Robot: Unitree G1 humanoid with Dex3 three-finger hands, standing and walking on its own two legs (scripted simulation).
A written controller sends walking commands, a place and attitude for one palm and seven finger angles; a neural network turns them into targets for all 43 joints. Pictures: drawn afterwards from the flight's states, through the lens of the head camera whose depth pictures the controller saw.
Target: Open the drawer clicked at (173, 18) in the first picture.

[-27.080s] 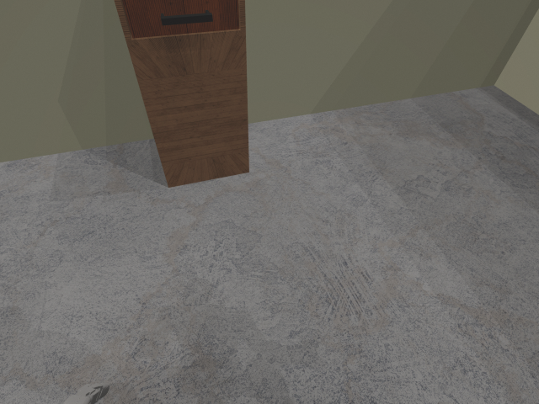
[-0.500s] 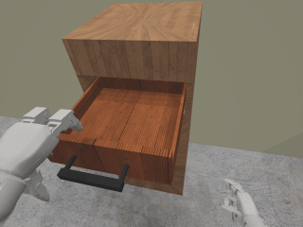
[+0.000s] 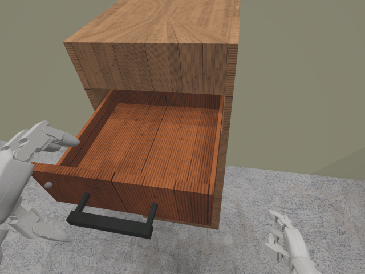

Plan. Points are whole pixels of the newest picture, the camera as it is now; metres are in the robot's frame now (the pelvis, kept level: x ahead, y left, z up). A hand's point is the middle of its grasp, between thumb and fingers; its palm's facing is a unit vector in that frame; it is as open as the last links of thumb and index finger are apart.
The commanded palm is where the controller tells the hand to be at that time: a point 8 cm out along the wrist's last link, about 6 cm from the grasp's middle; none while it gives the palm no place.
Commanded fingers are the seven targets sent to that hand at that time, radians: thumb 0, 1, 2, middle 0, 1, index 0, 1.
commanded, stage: draw the hand back to the body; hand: left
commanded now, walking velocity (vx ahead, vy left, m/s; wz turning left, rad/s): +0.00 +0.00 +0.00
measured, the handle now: (114, 213) +0.21 +0.18 +0.06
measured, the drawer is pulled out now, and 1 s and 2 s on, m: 0.29 0.29 0.29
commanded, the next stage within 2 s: step back with the hand held close in 0.92 s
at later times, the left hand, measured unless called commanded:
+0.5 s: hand (68, 156) +0.22 +0.20 +0.23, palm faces +0.39 -0.81 -0.43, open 10.6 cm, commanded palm +0.17 +0.26 +0.25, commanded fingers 0.00 0.55 0.75 -0.22 -0.52 -0.22 -0.52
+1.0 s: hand (76, 160) +0.21 +0.19 +0.23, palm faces +0.42 -0.81 -0.40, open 7.5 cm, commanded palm +0.16 +0.24 +0.25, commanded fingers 0.00 0.90 0.90 -0.20 -0.30 -0.20 -0.30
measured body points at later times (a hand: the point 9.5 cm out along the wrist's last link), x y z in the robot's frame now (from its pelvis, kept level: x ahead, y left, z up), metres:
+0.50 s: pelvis +0.03 -0.02 +0.01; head +0.02 -0.04 +0.45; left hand +0.19 +0.24 +0.25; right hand +0.22 -0.24 -0.08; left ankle +0.04 +0.09 -0.73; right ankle -0.02 -0.13 -0.73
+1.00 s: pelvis +0.03 -0.04 +0.01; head +0.01 -0.07 +0.46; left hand +0.18 +0.23 +0.25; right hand +0.23 -0.26 -0.07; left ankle +0.04 +0.09 -0.73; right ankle -0.02 -0.13 -0.73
